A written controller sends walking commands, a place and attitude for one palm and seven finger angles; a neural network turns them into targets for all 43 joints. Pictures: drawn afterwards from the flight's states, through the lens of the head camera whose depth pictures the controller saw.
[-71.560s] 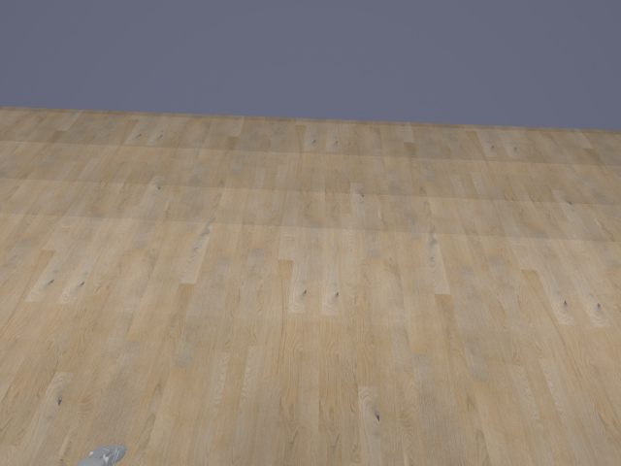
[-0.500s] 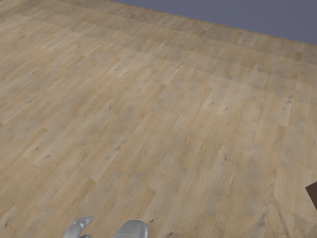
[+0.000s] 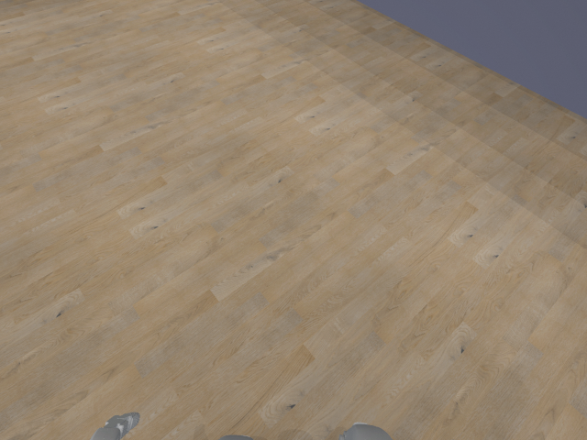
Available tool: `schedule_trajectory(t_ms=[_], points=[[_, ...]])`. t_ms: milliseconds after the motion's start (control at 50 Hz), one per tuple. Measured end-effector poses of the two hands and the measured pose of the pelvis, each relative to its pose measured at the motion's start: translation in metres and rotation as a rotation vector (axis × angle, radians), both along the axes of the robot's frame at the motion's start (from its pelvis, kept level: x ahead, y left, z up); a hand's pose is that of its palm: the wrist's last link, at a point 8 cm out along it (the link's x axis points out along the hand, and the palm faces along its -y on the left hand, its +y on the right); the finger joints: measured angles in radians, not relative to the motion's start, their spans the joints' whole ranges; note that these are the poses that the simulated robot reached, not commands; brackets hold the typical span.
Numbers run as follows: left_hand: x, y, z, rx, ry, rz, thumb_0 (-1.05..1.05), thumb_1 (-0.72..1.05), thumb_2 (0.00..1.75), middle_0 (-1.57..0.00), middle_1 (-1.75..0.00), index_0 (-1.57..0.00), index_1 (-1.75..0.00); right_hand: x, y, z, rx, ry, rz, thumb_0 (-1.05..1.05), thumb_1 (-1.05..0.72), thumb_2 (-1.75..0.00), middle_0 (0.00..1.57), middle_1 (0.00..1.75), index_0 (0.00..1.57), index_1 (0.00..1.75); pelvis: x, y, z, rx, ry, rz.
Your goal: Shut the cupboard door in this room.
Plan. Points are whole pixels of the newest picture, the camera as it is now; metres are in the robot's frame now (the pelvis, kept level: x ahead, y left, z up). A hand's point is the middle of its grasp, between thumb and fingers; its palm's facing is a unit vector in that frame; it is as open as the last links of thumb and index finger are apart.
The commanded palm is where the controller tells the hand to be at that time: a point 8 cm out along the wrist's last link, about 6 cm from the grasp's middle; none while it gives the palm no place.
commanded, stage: walk to a spot facing it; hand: left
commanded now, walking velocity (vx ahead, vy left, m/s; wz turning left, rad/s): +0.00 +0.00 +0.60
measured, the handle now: out of the picture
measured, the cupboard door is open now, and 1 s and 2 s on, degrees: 34 34 34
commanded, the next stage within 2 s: turn to face it in 1.20 s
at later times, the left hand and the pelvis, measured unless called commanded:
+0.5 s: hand out of the picture -0.03 +0.21 -0.19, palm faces +0.37 -0.90 -0.22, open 7.4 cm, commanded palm none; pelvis -0.01 +0.00 -0.02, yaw +20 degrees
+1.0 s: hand out of the picture -0.02 +0.19 -0.14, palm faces +0.59 -0.76 -0.27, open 7.4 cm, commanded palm none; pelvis +0.03 -0.02 +0.00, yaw +38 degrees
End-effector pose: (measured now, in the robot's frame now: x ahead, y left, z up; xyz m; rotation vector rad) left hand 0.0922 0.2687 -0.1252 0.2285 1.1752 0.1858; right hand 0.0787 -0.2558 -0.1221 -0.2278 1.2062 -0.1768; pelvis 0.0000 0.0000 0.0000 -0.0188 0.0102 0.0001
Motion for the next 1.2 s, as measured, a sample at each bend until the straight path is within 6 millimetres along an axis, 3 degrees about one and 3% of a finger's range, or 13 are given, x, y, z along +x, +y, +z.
schedule_trajectory(t_ms=[100,160,280,380,480,540,620,760,860,960,1080,1200], points=[[-0.003,-0.017,0.008,0.030,-0.079,0.037,0.01,0.91,0.90,-0.20,-0.30,-0.20,-0.30,0.011,-0.015,-0.017,0.039,0.008,0.037,0.00,-0.91,-0.90,0.20,0.30,0.20,0.30,0.000,-0.021,-0.008,0.021,0.004,0.068],[-0.020,-0.028,0.012,0.038,-0.076,0.071,0.01,0.91,0.90,-0.20,-0.30,-0.20,-0.30,0.020,-0.022,-0.023,0.049,0.016,0.061,0.00,-0.91,-0.90,0.20,0.30,0.20,0.30,-0.002,-0.026,-0.008,0.019,-0.006,0.112],[-0.059,-0.044,0.010,0.000,-0.008,0.161,0.01,0.91,0.90,-0.20,-0.30,-0.21,-0.30,0.039,-0.020,-0.013,0.054,0.028,0.134,0.00,-0.91,-0.90,0.19,0.30,0.20,0.30,-0.001,-0.029,0.001,0.040,-0.008,0.199],[-0.092,-0.043,-0.003,-0.044,0.018,0.254,0.01,0.90,0.90,-0.20,-0.30,-0.21,-0.30,0.060,0.000,-0.008,0.031,0.047,0.233,0.01,-0.91,-0.90,0.19,0.30,0.20,0.30,-0.002,-0.022,0.000,0.041,-0.001,0.277],[-0.135,-0.022,-0.030,-0.078,0.059,0.368,0.01,0.90,0.90,-0.20,-0.30,-0.21,-0.30,0.088,0.034,-0.007,-0.006,-0.008,0.348,0.01,-0.91,-0.90,0.19,0.30,0.20,0.30,-0.006,-0.003,-0.015,0.022,0.005,0.348],[-0.153,-0.010,-0.033,-0.070,0.112,0.412,0.01,0.91,0.90,-0.20,-0.30,-0.21,-0.30,0.095,0.051,0.000,-0.019,-0.037,0.391,0.00,-0.91,-0.90,0.19,0.30,0.20,0.30,-0.009,0.002,-0.013,0.019,0.003,0.370],[-0.157,0.003,-0.021,-0.053,0.096,0.451,0.01,0.91,0.90,-0.20,-0.30,-0.20,-0.30,0.094,0.063,0.006,-0.022,-0.028,0.429,0.00,-0.91,-0.90,0.20,0.30,0.20,0.30,-0.010,0.004,-0.003,0.008,0.005,0.411],[-0.137,0.010,0.003,-0.004,-0.013,0.483,0.01,0.91,0.90,-0.20,-0.30,-0.20,-0.30,0.089,0.062,0.000,0.004,0.028,0.473,0.00,-0.91,-0.90,0.20,0.30,0.20,0.30,-0.007,-0.003,0.003,0.004,0.003,0.484],[-0.124,-0.003,0.011,0.030,-0.083,0.501,0.01,0.91,0.90,-0.20,-0.30,-0.20,-0.30,0.098,0.048,-0.017,0.029,0.077,0.496,0.00,-0.91,-0.90,0.20,0.30,0.21,0.30,0.009,-0.016,-0.004,0.014,0.012,0.550],[-0.141,-0.031,0.014,0.028,-0.060,0.592,0.01,0.91,0.90,-0.20,-0.30,-0.20,-0.30,0.125,0.047,-0.022,0.024,0.112,0.551,0.01,-0.91,-0.90,0.20,0.30,0.20,0.30,0.023,-0.018,-0.002,0.025,0.003,0.627],[-0.169,-0.062,0.008,-0.047,0.048,0.706,0.01,0.91,0.90,-0.20,-0.30,-0.21,-0.30,0.165,0.074,-0.010,0.015,0.107,0.641,0.01,-0.91,-0.90,0.19,0.30,0.20,0.30,0.038,-0.008,0.006,0.043,0.015,0.719],[-0.205,-0.074,-0.013,-0.115,0.117,0.840,0.01,0.90,0.90,-0.20,-0.30,-0.21,-0.30,0.206,0.140,-0.009,-0.004,0.079,0.799,0.01,-0.91,-0.90,0.19,0.30,0.20,0.30,0.045,0.016,-0.002,0.038,0.017,0.814]])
